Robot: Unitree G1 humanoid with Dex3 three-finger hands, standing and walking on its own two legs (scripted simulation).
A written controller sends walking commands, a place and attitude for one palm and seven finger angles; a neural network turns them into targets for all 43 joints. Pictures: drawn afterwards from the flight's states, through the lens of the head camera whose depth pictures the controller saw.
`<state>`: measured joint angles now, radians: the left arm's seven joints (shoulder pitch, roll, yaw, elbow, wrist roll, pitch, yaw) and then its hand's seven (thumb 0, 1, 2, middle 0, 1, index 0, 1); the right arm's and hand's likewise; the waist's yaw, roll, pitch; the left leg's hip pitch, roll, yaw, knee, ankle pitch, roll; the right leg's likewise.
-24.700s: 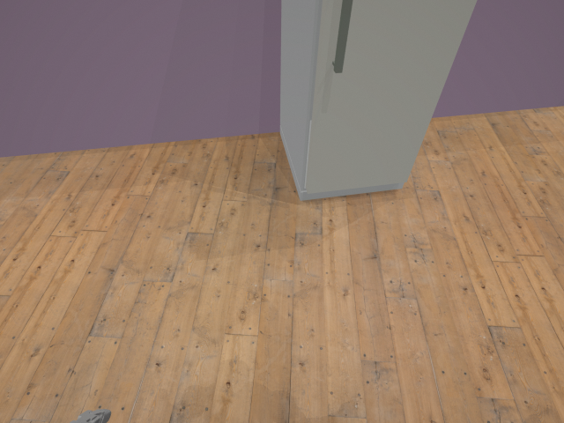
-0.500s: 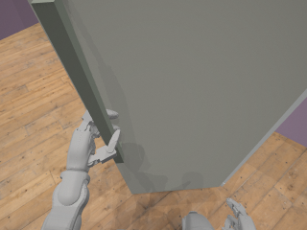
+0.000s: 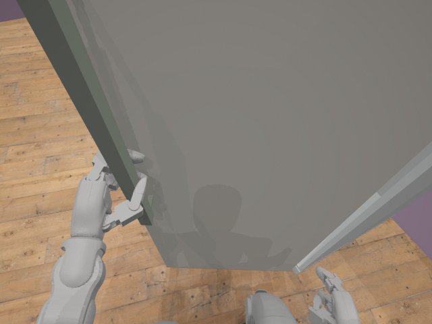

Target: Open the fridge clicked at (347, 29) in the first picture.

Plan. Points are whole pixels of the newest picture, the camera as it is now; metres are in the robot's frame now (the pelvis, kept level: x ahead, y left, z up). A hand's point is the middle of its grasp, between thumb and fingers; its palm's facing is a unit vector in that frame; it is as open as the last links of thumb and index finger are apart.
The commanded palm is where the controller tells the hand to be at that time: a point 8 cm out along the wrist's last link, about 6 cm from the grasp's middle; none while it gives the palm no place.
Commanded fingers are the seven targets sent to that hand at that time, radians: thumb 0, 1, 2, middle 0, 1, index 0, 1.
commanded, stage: walk backward, drawing the door open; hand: left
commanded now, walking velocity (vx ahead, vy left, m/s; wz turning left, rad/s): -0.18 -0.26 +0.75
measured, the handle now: (122, 147) +0.33 +0.16 +0.16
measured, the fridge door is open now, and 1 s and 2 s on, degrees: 61 69 69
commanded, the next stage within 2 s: stop walking and hold the door back in 0.08 s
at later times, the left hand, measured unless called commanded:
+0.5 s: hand (145, 245) +0.21 +0.12 +0.11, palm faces +0.50 -0.83 -0.25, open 6.1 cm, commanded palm +0.18 +0.17 +0.10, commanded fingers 0.00 0.90 0.90 -0.45 -1.40 -0.45 -1.40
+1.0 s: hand (143, 228) +0.23 +0.12 +0.11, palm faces +0.47 -0.84 -0.27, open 5.9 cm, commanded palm +0.18 +0.17 +0.10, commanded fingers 0.00 0.90 0.90 -0.45 -1.40 -0.45 -1.40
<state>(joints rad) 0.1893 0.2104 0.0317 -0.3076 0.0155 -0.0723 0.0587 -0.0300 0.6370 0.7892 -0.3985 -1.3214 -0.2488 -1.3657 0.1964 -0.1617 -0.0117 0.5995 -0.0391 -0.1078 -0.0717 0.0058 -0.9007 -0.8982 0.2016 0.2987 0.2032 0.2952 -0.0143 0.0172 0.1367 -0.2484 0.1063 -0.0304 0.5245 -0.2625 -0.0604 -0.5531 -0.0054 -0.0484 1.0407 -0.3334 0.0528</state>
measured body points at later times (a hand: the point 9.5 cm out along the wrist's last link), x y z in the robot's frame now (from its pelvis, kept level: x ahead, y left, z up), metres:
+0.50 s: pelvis -0.07 -0.17 +0.01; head -0.03 -0.18 +0.45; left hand +0.18 +0.16 +0.12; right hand +0.20 -0.36 -0.09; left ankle -0.15 -0.06 -0.70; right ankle +0.02 -0.23 -0.74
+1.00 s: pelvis -0.13 -0.19 -0.01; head -0.09 -0.22 +0.44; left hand +0.20 +0.16 +0.13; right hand -0.01 -0.43 -0.16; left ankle -0.15 -0.04 -0.68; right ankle -0.04 -0.26 -0.74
